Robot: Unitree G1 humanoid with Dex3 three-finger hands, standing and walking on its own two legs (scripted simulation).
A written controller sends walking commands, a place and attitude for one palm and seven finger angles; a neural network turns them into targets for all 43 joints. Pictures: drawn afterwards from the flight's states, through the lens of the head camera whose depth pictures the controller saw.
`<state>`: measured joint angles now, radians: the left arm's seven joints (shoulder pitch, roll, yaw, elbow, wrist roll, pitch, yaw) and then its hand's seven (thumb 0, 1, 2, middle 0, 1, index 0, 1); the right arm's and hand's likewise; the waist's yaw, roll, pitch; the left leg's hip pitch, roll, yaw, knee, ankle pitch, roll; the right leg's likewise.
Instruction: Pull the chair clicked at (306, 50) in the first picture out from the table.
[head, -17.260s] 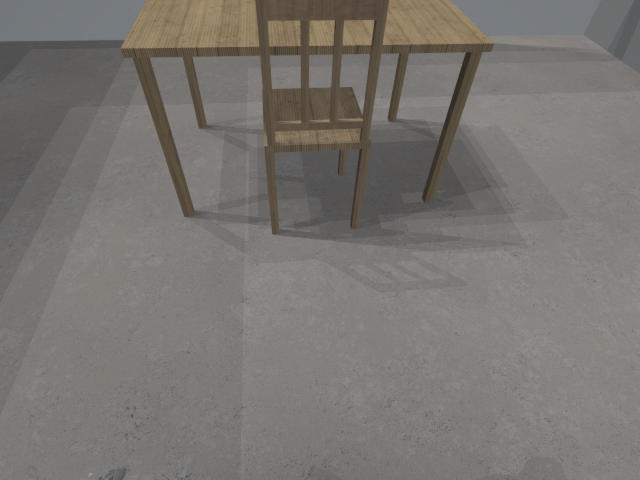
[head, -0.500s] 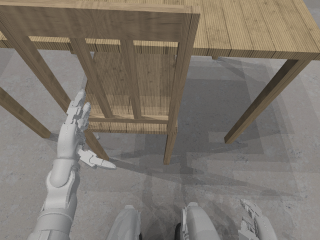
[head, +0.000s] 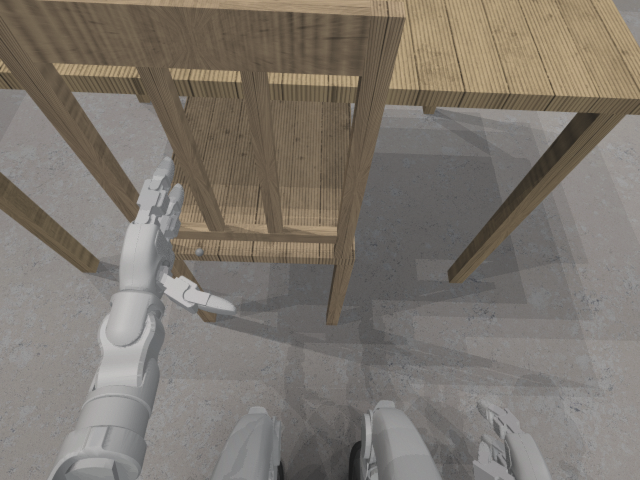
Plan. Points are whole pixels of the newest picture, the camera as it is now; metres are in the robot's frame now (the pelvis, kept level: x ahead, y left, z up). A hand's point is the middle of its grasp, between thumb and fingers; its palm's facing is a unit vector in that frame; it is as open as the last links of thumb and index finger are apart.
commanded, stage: push the fingers through the gap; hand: left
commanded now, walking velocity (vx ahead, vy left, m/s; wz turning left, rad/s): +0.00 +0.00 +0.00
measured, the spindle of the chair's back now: (192, 167) +0.49 +0.18 +0.04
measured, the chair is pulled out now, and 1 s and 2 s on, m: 0.00 0.00 0.00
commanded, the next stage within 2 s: hook a spindle and tug to test in 1.30 s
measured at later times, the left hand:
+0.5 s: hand (204, 215) +0.43 +0.16 +0.02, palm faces -0.01 -1.00 -0.04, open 16.9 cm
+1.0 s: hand (208, 183) +0.48 +0.16 +0.02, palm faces +0.00 -1.00 -0.04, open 16.9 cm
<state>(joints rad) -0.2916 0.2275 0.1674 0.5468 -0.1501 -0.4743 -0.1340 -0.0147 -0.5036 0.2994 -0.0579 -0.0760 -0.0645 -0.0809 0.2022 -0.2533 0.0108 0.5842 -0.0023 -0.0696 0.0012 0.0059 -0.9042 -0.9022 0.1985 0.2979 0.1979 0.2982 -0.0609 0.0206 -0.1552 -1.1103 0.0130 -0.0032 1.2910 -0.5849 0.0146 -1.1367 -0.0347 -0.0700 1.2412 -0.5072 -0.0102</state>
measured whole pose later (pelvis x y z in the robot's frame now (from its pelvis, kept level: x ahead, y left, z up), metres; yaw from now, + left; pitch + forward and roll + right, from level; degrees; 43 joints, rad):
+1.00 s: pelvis +0.00 +0.00 -0.01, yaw -1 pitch +27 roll -2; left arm -0.73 0.35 0.33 1.01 -0.09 -0.53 -0.14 -0.01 -0.50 0.30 -0.06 -0.08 -0.06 -0.08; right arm 0.28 -0.26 0.01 0.62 -0.03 0.02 0.03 0.00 -0.91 -0.90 0.20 0.30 0.20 0.30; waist -0.14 0.03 -0.15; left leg -1.20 0.03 0.01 1.31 -0.58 0.02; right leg -1.22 -0.02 -0.06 1.25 -0.49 0.00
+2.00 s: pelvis +0.00 +0.01 +0.00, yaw -1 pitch +26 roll -3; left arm -0.69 0.32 0.29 0.95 -0.10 -0.52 -0.14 -0.01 -0.11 0.47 -0.42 -1.22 -0.43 -1.23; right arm 0.28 -0.25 0.01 0.62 -0.03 0.04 0.04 0.00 -0.91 -0.90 0.20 0.30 0.20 0.30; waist -0.13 0.03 -0.15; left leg -1.18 0.02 0.01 1.30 -0.58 0.03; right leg -1.20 -0.02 -0.06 1.23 -0.49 0.01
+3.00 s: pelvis +0.04 +0.01 +0.02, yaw -2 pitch +27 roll -2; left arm -0.32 0.22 0.21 0.57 -0.15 -0.48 -0.09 0.02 0.75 0.77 -0.44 -1.45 -0.42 -1.45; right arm 0.26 -0.24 -0.01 0.57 -0.01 0.00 0.05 0.00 -0.91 -0.90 0.20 0.30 0.20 0.30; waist -0.09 0.03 -0.17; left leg -1.05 0.03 0.02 1.21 -0.61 0.02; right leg -1.10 -0.01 -0.04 1.15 -0.52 0.00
